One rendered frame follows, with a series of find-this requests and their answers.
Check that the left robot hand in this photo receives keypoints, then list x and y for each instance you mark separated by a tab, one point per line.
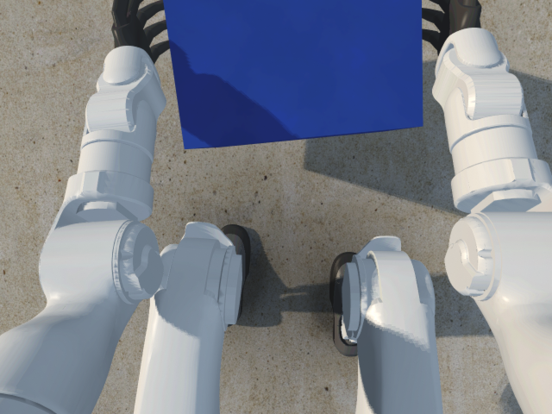
128	26

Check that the robot left upper arm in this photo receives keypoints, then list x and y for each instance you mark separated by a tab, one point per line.
94	275

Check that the robot right foot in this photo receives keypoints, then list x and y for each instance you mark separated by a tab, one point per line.
344	346

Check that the right robot hand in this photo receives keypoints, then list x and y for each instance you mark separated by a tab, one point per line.
458	15

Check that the robot left forearm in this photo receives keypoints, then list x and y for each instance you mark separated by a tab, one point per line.
117	148

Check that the left robot thigh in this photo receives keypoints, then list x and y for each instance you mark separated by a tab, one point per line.
182	354

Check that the robot right forearm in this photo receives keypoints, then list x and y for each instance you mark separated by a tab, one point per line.
488	129

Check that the robot right upper arm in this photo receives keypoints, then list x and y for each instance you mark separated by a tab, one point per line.
503	260

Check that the carton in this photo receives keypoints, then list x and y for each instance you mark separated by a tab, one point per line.
258	71

